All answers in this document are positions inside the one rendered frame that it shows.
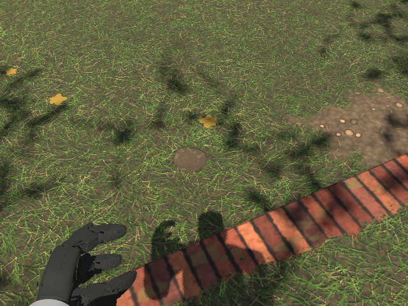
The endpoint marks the left robot hand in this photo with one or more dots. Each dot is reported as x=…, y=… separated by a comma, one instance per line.
x=66, y=269

